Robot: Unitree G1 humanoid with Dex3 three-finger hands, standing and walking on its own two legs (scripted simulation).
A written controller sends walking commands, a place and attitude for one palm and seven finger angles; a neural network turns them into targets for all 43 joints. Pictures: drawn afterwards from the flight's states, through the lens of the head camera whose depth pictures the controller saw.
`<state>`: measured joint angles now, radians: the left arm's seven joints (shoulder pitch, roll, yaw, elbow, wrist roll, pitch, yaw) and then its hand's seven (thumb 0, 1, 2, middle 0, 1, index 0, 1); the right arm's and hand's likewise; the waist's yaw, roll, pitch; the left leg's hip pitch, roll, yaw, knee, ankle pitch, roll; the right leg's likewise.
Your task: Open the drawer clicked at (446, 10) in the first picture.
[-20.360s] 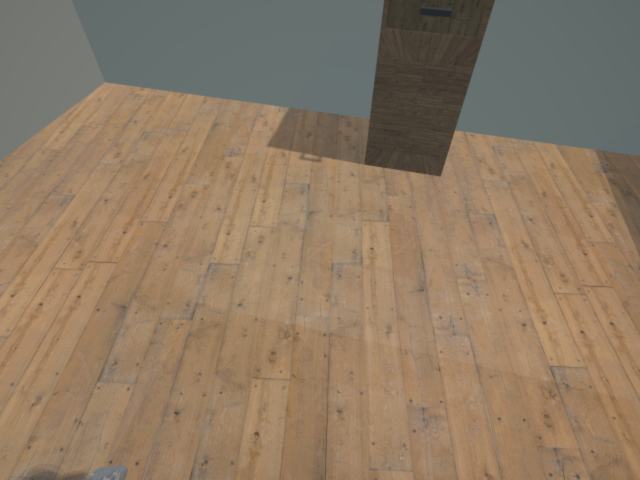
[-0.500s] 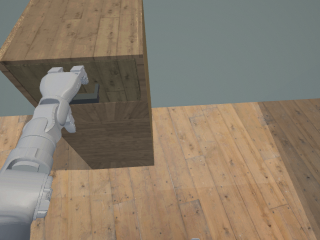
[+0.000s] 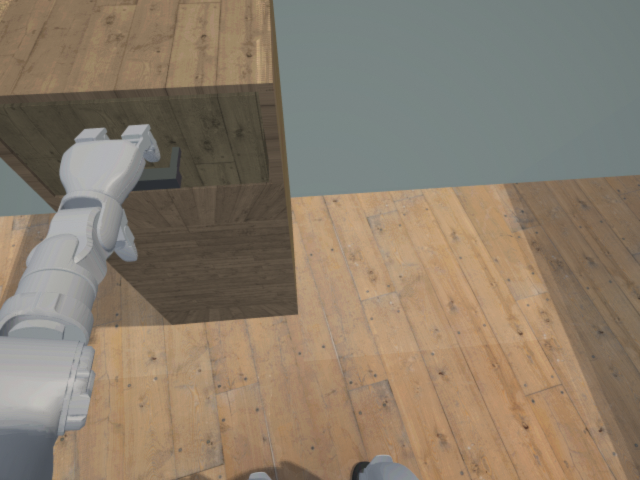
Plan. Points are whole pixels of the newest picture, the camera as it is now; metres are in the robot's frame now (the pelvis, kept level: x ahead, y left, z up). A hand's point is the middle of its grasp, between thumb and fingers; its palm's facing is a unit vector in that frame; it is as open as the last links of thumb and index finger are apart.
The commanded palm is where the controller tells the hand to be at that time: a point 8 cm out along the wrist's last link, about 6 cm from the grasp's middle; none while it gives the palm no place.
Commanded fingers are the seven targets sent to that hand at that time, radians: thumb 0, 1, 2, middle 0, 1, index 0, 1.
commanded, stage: lower the fingers behind the handle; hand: left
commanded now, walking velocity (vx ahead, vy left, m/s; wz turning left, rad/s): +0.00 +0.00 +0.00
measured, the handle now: (140, 168) +0.53 +0.24 +0.02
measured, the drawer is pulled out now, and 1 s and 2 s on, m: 0.00 0.00 0.00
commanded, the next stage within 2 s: lift the fingers back up to retry in 0.88 s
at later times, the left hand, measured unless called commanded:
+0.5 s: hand (127, 193) +0.48 +0.25 +0.03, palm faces -0.05 +0.03 -1.00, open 13.9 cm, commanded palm +0.46 +0.24 +0.06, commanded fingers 0.00 -0.50 0.30 -0.30 -1.20 -0.30 -1.20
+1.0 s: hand (128, 193) +0.48 +0.25 +0.03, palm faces -0.07 +0.04 -1.00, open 13.9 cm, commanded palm +0.47 +0.24 +0.06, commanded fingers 0.00 -0.50 0.30 -0.30 -1.20 -0.30 -1.20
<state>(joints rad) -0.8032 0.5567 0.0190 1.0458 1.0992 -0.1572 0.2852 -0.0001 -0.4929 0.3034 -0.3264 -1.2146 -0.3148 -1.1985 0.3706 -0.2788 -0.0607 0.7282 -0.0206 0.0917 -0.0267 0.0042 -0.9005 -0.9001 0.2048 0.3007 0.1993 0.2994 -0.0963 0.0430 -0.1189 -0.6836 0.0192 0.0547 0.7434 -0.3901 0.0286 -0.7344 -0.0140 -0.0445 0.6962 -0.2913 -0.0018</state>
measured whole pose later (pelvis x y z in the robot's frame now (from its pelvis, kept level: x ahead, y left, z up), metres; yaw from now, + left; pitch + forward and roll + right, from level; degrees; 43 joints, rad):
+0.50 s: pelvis -0.02 +0.00 -0.01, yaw +0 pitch +21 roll -1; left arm -0.91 0.57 -0.04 1.13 1.10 -0.09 0.30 0.00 -0.49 0.30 -0.29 -1.32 -0.31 -1.20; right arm 0.37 -0.28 -0.03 0.70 -0.01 0.08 -0.03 0.00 -0.90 -0.90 0.21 0.30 0.20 0.30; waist -0.11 0.04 -0.13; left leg -0.80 0.02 0.06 0.84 -0.41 0.04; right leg -0.85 -0.02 -0.04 0.79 -0.30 0.00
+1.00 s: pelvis -0.03 +0.00 -0.02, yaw +0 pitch +22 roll -1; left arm -0.96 0.60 -0.05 1.14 1.08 -0.09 0.26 0.00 -0.49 0.30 -0.28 -1.34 -0.31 -1.20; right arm 0.39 -0.28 -0.02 0.69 0.00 0.07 -0.04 0.00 -0.90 -0.90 0.21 0.30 0.20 0.30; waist -0.13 0.05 -0.13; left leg -0.85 0.02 0.05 0.88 -0.41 0.03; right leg -0.90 -0.02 -0.05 0.82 -0.30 0.00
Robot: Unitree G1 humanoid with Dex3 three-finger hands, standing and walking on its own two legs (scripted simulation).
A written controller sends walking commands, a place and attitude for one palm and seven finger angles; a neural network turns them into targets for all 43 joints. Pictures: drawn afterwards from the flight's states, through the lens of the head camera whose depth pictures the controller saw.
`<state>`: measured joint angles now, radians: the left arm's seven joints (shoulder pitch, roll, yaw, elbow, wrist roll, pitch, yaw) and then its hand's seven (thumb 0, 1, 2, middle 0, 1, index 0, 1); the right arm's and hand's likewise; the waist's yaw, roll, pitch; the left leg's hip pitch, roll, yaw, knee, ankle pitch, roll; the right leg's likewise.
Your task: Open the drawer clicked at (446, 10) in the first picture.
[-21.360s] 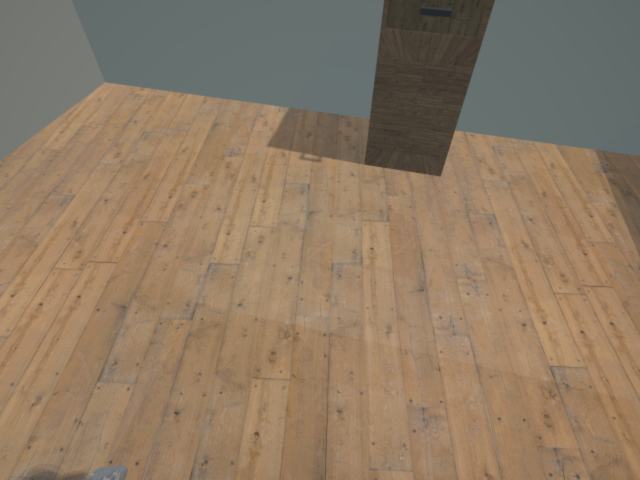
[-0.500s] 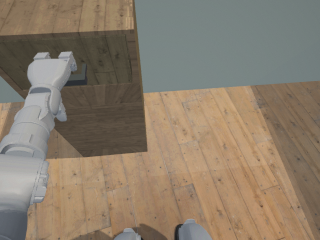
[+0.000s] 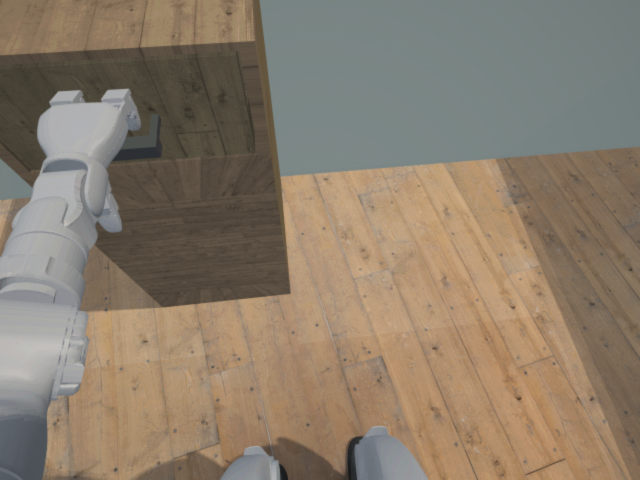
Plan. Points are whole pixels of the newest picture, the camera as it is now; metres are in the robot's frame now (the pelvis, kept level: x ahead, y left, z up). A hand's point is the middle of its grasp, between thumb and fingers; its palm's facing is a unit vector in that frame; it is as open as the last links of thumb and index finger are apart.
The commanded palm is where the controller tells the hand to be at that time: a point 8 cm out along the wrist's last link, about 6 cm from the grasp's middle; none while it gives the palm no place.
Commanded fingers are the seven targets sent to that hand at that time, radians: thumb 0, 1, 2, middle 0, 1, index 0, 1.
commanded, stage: lift the fingers back up to retry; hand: left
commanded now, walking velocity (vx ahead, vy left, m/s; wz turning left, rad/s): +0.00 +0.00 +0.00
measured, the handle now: (118, 137) +0.56 +0.24 +0.04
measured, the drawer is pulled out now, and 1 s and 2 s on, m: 0.00 0.00 0.00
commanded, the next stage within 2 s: re-aim the fingers above the handle in 0.76 s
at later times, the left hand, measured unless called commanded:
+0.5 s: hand (104, 147) +0.52 +0.24 +0.07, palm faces -0.06 -0.02 -1.00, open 13.6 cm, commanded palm +0.50 +0.25 +0.15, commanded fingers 0.00 -0.50 0.30 -0.30 -1.20 -0.30 -1.20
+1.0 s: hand (83, 144) +0.50 +0.25 +0.10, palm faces -0.05 -0.01 -1.00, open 13.9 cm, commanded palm +0.49 +0.25 +0.16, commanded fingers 0.00 -0.50 0.30 -0.30 -1.20 -0.30 -1.20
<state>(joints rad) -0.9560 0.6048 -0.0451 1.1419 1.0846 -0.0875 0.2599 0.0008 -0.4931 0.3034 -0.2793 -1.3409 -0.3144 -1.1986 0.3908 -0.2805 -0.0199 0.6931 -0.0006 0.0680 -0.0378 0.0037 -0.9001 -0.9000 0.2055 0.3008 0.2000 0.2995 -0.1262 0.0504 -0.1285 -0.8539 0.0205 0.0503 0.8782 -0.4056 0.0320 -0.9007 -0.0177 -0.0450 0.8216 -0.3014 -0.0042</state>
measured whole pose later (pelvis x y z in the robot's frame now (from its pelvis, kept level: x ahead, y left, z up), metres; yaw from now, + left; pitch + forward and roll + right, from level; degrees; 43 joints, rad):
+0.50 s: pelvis +0.03 +0.01 +0.02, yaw +0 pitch +19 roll -1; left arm -0.83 0.55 0.01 1.02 1.07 -0.12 0.24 0.00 -0.49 0.30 -0.33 -1.21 -0.36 -1.21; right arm 0.37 -0.27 -0.04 0.71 -0.01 0.09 -0.04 0.00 -0.90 -0.90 0.21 0.30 0.20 0.30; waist -0.11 0.06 -0.11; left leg -0.67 0.02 0.05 0.72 -0.39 0.03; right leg -0.71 -0.01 -0.04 0.67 -0.28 0.01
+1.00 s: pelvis +0.05 +0.00 +0.03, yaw +1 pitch +15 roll -1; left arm -0.75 0.52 -0.03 0.91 1.05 -0.11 0.18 0.00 -0.49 0.30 -0.32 -1.20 -0.32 -1.20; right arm 0.30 -0.27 -0.05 0.67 0.00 0.12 -0.03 0.00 -0.90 -0.90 0.20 0.30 0.20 0.30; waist -0.05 0.06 -0.10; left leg -0.51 0.01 0.04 0.63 -0.37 0.02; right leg -0.57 -0.02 -0.05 0.60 -0.29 0.00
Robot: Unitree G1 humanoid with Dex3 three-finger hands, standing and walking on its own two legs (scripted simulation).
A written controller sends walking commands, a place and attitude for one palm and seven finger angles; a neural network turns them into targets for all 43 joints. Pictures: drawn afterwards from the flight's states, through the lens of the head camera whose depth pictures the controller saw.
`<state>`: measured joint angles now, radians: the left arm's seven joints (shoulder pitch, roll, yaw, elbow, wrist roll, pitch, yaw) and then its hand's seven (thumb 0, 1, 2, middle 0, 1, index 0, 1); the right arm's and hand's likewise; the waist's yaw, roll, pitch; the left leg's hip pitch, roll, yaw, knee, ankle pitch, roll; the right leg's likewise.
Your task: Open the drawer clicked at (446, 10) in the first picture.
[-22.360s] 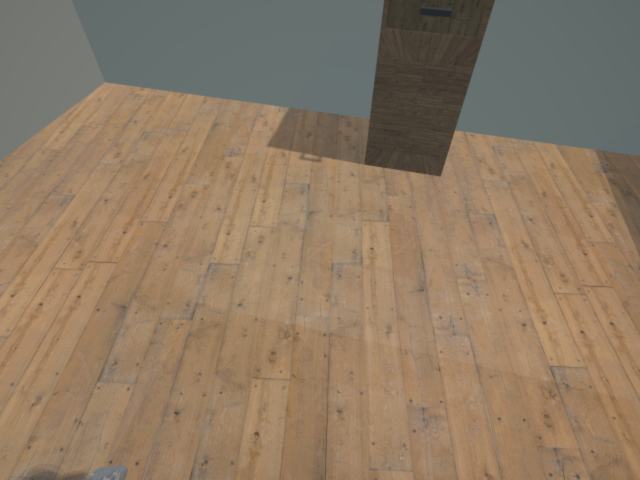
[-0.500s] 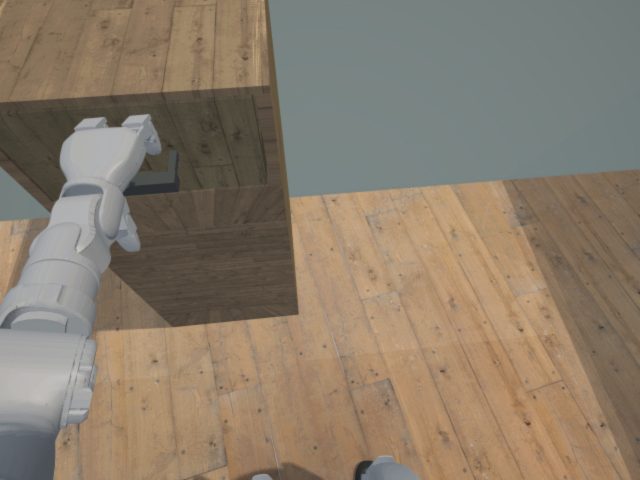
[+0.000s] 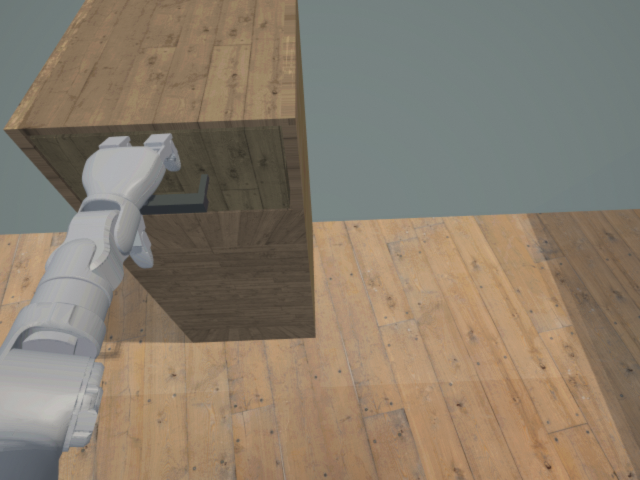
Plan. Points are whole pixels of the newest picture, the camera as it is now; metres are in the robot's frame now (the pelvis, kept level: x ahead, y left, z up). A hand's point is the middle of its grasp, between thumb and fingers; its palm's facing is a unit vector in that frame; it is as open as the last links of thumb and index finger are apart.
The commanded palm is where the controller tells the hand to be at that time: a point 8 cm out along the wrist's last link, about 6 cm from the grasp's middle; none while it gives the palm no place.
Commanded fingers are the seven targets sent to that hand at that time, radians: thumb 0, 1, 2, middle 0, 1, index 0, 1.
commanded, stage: re-aim the fingers above the handle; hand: left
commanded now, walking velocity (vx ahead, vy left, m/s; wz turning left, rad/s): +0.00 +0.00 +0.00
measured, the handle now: (171, 193) +0.52 +0.24 +0.01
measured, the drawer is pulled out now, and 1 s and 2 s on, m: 0.00 0.00 0.00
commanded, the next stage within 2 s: lower the fingers behind the handle in 1.88 s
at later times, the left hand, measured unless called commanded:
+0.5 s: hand (148, 192) +0.47 +0.24 +0.07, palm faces -0.04 +0.00 -1.00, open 13.9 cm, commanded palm +0.45 +0.25 +0.12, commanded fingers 0.00 -0.50 0.30 -0.30 -1.20 -0.30 -1.20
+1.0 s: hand (133, 195) +0.47 +0.26 +0.07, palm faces -0.04 +0.00 -1.00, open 13.8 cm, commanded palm +0.45 +0.25 +0.12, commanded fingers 0.00 -0.50 0.30 -0.30 -1.20 -0.30 -1.20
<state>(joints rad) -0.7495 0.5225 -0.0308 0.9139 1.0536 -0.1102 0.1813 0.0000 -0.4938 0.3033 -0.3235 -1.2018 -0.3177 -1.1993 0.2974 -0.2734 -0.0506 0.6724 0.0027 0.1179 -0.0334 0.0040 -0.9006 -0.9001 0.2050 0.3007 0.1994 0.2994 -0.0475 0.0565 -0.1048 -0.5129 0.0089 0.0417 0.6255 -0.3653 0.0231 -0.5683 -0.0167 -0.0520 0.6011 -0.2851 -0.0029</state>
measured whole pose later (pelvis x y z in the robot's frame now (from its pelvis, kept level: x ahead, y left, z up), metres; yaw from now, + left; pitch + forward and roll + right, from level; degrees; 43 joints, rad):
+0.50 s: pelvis -0.01 +0.00 +0.00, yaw -1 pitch +16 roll +0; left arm -0.83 0.57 0.02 1.02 1.08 -0.12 0.21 0.00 -0.49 0.30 -0.32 -1.20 -0.31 -1.20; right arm 0.36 -0.28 -0.05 0.71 0.00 0.09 -0.04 0.01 -0.90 -0.90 0.20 0.30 0.20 0.30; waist -0.09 0.05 -0.10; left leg -0.57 0.01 0.06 0.65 -0.36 0.03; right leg -0.63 -0.01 -0.03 0.62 -0.27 0.00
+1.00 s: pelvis -0.01 +0.01 +0.00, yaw -1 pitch +16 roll -1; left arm -0.80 0.57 0.02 0.98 1.07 -0.09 0.20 0.00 -0.49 0.30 -0.32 -1.20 -0.32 -1.20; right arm 0.34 -0.27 -0.05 0.69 0.00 0.09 -0.03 0.00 -0.90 -0.90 0.21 0.30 0.20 0.30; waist -0.08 0.06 -0.11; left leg -0.56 0.01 0.06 0.65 -0.37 0.04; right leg -0.62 -0.01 -0.03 0.61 -0.27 0.01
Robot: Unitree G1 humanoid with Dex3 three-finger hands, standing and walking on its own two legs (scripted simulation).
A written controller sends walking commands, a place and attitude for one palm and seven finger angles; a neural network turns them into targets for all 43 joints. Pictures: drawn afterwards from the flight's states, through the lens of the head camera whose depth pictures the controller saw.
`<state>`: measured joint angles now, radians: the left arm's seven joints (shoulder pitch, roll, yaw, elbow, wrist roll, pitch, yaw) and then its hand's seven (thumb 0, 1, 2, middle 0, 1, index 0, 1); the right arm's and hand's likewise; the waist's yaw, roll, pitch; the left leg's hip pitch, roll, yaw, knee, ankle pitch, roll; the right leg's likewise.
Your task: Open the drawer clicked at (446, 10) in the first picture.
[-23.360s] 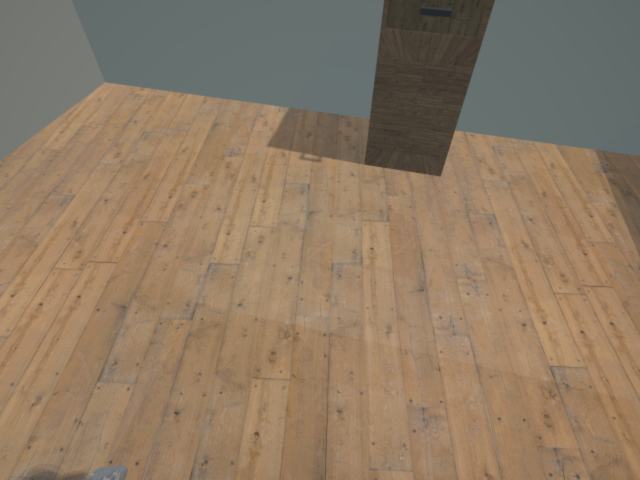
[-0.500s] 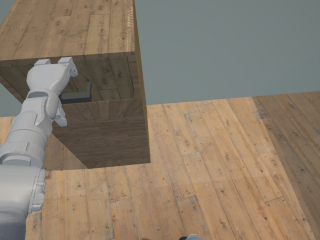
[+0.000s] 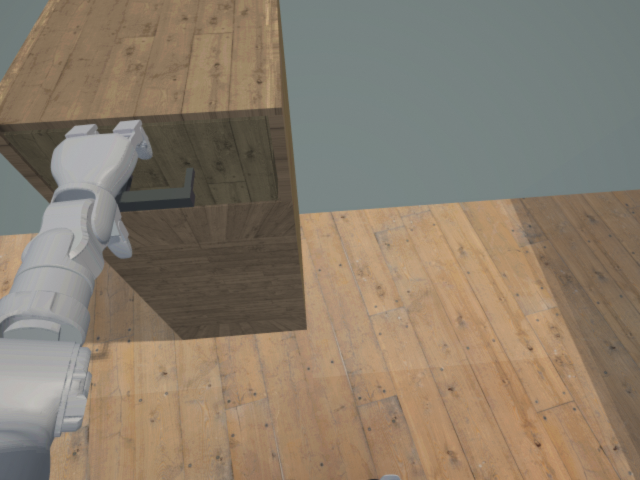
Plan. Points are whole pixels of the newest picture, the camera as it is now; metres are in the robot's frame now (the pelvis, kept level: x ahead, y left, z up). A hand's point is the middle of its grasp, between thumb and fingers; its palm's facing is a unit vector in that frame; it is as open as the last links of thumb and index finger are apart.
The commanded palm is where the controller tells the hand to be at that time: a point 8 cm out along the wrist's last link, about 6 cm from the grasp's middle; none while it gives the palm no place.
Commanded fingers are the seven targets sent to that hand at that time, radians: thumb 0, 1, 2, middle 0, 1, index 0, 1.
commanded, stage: re-aim the fingers above the handle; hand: left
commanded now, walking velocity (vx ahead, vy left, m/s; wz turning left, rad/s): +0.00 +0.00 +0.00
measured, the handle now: (156, 188) +0.52 +0.24 +0.01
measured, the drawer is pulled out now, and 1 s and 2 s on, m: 0.00 0.00 0.00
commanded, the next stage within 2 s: lower the fingers behind the handle in 0.88 s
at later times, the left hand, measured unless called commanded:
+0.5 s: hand (135, 188) +0.47 +0.24 +0.07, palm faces -0.05 +0.00 -1.00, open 13.9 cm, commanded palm +0.45 +0.24 +0.13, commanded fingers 0.00 -0.50 0.30 -0.30 -1.20 -0.30 -1.20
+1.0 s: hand (134, 189) +0.47 +0.24 +0.07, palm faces -0.04 +0.01 -1.00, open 13.9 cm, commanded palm +0.45 +0.24 +0.12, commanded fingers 0.00 -0.50 0.30 -0.30 -1.20 -0.30 -1.20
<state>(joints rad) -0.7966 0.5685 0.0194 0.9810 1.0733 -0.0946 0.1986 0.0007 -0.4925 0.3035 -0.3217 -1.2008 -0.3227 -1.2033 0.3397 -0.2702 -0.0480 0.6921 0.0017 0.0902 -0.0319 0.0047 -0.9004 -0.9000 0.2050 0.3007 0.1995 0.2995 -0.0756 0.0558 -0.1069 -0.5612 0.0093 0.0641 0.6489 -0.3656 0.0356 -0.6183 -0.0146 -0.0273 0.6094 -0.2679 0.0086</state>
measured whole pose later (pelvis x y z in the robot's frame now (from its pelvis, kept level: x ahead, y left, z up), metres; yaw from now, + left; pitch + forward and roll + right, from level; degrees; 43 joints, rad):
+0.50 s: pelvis +0.00 -0.01 +0.00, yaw +0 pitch +15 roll +0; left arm -0.82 0.53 -0.01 1.00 1.07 -0.08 0.19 0.00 -0.49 0.30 -0.32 -1.20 -0.31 -1.20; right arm 0.34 -0.27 -0.04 0.70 0.00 0.10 -0.03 0.00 -0.90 -0.90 0.20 0.30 0.20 0.30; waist -0.07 0.06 -0.10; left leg -0.54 0.01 0.06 0.64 -0.36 0.02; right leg -0.60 -0.01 -0.03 0.61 -0.27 0.00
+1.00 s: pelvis +0.00 -0.01 +0.00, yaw +1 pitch +15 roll +0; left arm -0.82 0.55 0.00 1.00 1.09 -0.11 0.21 0.00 -0.49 0.30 -0.32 -1.20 -0.32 -1.20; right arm 0.33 -0.28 -0.05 0.70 0.00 0.08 -0.04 0.01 -0.90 -0.90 0.20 0.30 0.20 0.30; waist -0.08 0.05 -0.10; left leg -0.55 0.01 0.05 0.64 -0.35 0.02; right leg -0.62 -0.01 -0.04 0.62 -0.27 -0.01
